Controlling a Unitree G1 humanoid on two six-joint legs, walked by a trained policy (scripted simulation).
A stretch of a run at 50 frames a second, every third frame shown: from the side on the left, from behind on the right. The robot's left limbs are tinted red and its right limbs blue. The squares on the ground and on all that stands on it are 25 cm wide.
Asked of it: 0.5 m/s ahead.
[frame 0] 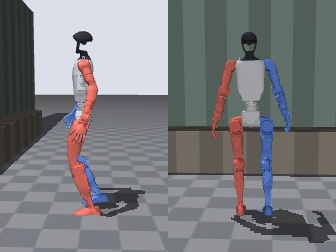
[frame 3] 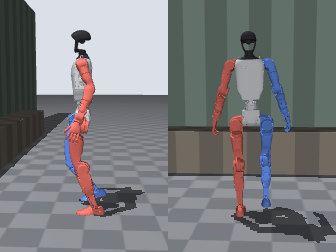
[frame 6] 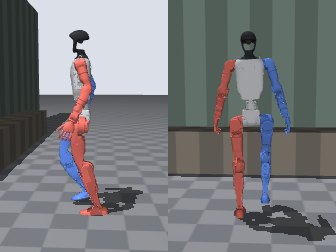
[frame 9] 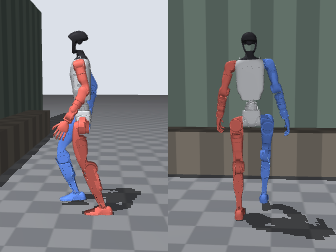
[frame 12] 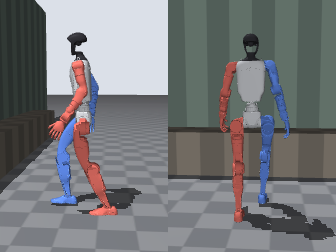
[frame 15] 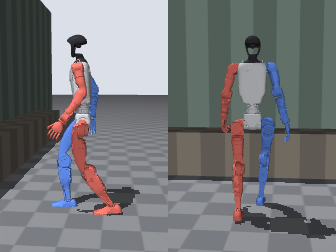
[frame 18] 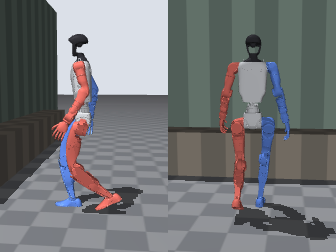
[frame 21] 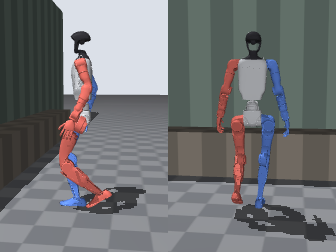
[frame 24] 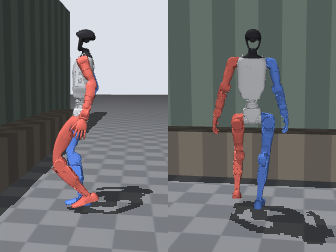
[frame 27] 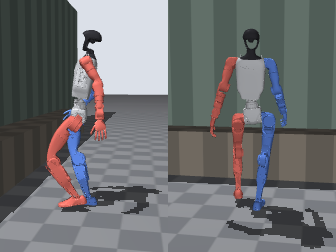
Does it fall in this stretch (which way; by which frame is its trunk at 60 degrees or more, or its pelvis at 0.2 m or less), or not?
no
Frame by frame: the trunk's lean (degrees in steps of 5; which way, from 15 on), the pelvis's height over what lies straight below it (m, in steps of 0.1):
0: 0, 0.8
3: 0, 0.8
6: 5, 0.8
9: 5, 0.8
12: 5, 0.8
15: 5, 0.7
18: 5, 0.8
21: 0, 0.8
24: 5, 0.8
27: 10, 0.8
